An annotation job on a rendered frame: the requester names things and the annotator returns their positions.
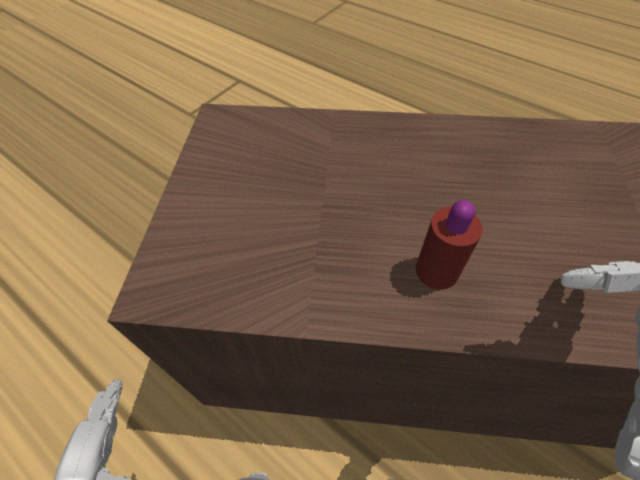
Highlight right robot hand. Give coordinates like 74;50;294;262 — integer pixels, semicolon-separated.
561;261;640;293

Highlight bottle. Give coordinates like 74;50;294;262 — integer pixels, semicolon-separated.
416;200;483;290

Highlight right robot arm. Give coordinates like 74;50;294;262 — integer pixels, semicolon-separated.
615;304;640;480

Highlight left robot hand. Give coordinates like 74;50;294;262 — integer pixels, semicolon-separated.
54;379;132;480

